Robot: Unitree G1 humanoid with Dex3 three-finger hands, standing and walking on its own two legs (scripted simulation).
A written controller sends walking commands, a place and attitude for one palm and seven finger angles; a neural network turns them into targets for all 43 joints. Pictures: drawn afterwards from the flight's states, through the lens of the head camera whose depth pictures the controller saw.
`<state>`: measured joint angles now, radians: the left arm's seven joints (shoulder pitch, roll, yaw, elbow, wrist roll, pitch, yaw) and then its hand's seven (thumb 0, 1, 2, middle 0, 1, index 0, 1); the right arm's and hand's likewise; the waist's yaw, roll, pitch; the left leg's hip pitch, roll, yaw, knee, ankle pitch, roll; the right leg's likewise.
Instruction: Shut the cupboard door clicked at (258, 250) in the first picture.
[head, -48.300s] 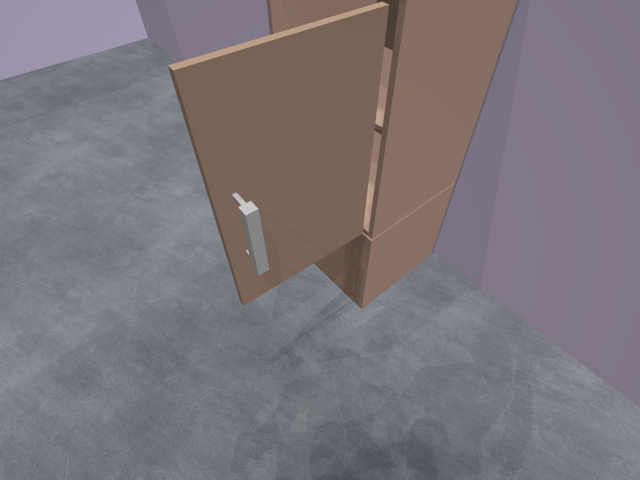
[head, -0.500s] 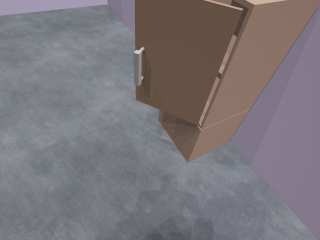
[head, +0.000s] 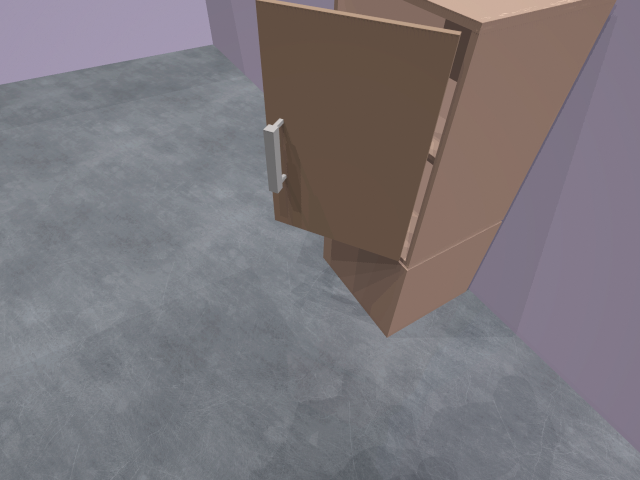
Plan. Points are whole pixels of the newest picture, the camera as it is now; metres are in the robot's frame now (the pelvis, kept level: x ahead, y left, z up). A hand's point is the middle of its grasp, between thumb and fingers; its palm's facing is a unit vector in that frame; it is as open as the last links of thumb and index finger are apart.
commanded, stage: let the arm hang, fingers relaxed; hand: left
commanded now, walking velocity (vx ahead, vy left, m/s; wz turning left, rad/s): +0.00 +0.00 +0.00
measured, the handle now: (277, 156) +0.84 +0.15 -0.09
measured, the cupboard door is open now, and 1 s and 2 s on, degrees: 35 35 35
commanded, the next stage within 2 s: look to check the result in 0.20 s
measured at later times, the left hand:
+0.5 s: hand out of the picture +0.01 +0.20 -0.17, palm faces +0.00 -0.97 -0.25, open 7.4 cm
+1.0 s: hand out of the picture +0.06 +0.19 -0.17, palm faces +0.00 -0.97 -0.25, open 7.4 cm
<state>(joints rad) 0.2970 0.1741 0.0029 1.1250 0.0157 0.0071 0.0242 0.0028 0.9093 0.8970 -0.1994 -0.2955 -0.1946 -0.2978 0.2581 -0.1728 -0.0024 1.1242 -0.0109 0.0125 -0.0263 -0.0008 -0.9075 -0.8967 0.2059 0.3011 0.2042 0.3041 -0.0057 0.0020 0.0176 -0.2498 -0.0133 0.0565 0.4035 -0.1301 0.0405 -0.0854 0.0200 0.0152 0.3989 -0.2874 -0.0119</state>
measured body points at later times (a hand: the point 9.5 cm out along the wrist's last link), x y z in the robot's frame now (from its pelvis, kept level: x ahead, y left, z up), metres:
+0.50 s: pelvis +0.02 +0.00 +0.00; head +0.03 +0.00 +0.45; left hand +0.02 +0.25 -0.15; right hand +0.04 -0.26 -0.15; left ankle +0.06 +0.09 -0.74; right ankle -0.04 -0.12 -0.74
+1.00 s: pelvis +0.03 -0.01 +0.00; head +0.04 -0.01 +0.45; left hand +0.06 +0.24 -0.15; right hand +0.08 -0.27 -0.15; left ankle +0.06 +0.09 -0.74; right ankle -0.04 -0.12 -0.74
